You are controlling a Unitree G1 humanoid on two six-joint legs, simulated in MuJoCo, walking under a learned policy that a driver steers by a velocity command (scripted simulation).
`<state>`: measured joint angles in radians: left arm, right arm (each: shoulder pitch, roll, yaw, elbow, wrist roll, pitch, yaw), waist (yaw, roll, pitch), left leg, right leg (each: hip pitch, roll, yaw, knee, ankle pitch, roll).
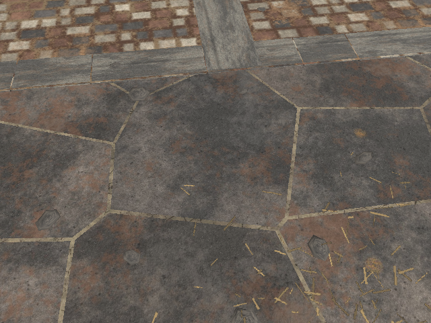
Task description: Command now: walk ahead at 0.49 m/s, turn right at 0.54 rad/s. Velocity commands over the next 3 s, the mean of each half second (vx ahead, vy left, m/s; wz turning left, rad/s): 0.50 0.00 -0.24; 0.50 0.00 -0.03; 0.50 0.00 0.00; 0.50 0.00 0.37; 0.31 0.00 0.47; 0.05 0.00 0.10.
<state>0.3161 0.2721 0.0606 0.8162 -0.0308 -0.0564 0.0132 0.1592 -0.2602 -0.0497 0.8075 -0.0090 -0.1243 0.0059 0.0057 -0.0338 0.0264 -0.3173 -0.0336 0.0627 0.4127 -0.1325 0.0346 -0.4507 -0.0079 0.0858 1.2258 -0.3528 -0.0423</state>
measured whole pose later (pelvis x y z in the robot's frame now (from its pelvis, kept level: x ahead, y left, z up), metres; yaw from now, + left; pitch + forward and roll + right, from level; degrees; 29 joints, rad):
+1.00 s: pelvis +0.55 -0.05 -0.01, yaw -6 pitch +2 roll +0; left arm 0.35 0.27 0.05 0.89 -0.03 -0.08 0.00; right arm 0.12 -0.26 -0.04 0.81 0.01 -0.10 0.04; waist 0.02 -0.02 0.03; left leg -0.44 -0.01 0.06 0.56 -0.16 0.06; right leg -0.30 -0.01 0.04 1.13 -0.44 -0.03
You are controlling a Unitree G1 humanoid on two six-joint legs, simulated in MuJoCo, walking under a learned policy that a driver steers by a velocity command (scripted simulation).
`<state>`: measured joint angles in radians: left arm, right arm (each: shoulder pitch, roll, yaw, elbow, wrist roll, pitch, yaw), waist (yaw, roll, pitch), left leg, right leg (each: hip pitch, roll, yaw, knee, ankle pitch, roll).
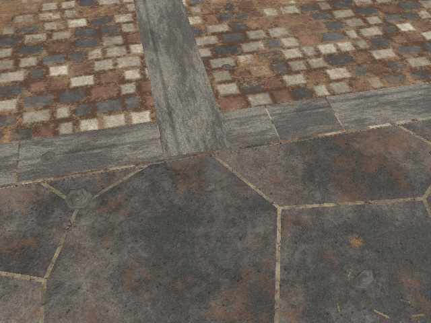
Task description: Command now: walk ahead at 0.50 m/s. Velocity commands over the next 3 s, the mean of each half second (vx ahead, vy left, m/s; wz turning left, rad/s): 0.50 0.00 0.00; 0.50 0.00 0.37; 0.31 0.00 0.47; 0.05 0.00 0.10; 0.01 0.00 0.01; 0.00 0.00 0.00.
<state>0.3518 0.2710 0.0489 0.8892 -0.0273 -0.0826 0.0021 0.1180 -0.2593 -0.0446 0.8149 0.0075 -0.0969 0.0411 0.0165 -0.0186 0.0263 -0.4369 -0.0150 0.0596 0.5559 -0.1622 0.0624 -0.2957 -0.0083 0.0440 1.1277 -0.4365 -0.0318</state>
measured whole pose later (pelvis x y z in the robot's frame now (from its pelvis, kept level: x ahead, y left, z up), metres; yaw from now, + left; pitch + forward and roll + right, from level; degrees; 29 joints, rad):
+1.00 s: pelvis +0.54 -0.01 -0.01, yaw +14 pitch +2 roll -2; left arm 0.32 0.26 0.07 0.94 -0.01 -0.06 0.02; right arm 0.07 -0.24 -0.06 0.76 0.02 -0.04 0.06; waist 0.05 0.02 0.03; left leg -0.57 0.04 0.07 0.62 -0.11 0.10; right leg 0.11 -0.02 -0.28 0.32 -0.44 0.03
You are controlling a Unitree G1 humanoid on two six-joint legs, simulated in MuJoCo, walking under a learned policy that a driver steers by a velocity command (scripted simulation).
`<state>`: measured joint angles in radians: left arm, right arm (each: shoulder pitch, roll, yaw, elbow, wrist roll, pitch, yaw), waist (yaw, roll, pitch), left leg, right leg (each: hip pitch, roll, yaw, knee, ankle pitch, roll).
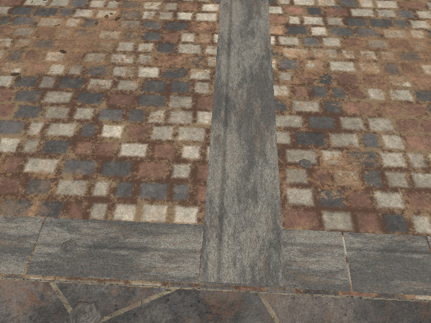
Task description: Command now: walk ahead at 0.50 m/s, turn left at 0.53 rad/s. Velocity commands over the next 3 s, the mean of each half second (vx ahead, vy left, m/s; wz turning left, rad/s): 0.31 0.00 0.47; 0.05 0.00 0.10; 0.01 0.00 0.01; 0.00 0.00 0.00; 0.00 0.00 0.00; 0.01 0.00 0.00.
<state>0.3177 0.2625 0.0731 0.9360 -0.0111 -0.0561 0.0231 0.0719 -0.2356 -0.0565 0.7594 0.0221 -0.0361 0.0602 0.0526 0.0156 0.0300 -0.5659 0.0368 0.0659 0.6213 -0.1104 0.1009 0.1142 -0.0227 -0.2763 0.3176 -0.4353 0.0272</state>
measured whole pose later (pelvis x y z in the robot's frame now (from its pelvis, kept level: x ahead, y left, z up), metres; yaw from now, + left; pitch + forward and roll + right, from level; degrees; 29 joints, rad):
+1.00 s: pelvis +0.31 +0.04 +0.01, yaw +17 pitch -1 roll +0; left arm 0.15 0.23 0.03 0.89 0.01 -0.02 0.01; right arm 0.27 -0.22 -0.04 0.86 -0.01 -0.01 -0.03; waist 0.01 -0.01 0.02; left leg -0.20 0.01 -0.05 0.56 -0.36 -0.02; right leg -0.32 0.01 0.00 0.53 -0.20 0.00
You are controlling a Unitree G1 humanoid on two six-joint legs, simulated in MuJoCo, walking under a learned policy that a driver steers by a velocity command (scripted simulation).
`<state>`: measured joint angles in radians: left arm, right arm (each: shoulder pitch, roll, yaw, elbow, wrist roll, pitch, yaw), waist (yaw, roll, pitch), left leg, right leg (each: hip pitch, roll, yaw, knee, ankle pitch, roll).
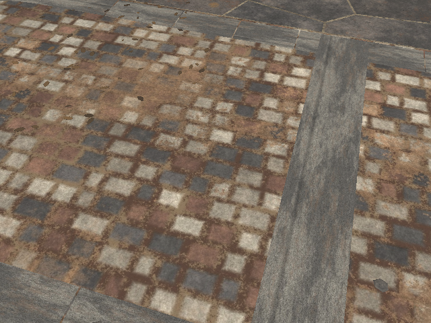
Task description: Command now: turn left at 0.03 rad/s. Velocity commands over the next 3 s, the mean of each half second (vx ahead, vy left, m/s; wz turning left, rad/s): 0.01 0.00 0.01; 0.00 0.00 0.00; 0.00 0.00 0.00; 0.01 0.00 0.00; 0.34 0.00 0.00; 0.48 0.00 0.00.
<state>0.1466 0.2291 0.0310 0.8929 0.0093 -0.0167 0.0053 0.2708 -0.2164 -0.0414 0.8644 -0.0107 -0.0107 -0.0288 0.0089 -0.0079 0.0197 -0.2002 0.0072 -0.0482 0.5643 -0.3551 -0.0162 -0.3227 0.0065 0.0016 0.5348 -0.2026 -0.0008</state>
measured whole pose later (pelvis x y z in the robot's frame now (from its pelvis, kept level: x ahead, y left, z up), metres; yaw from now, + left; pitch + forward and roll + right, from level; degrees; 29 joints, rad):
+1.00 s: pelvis +0.01 +0.01 +0.00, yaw -1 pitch -1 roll +0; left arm 0.17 0.20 0.03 1.12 0.00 0.02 0.04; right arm 0.32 -0.17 -0.01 1.08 0.00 -0.02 -0.04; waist 0.01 -0.01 0.04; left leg -0.13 -0.01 -0.01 0.49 -0.34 0.00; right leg -0.28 -0.01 0.04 0.50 -0.20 0.02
